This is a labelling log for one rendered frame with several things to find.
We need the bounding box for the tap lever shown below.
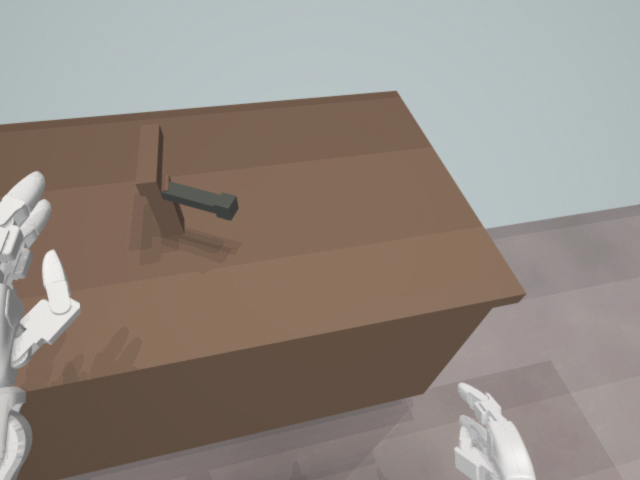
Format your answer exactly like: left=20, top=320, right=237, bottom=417
left=161, top=181, right=239, bottom=221

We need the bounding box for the right robot hand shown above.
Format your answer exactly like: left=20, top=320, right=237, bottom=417
left=454, top=382, right=536, bottom=480

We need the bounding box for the counter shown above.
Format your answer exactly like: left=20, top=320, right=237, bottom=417
left=0, top=91, right=526, bottom=480

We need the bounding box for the left robot hand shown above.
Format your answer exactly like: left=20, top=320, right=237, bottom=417
left=0, top=171, right=81, bottom=388

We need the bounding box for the left robot forearm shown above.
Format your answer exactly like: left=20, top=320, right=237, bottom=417
left=0, top=386, right=32, bottom=480

